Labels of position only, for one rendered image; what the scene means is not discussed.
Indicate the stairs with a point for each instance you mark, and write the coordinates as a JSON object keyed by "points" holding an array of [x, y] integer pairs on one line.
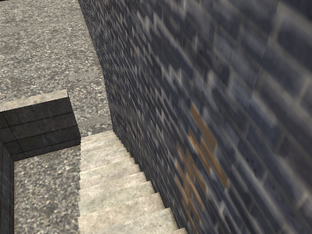
{"points": [[115, 196]]}

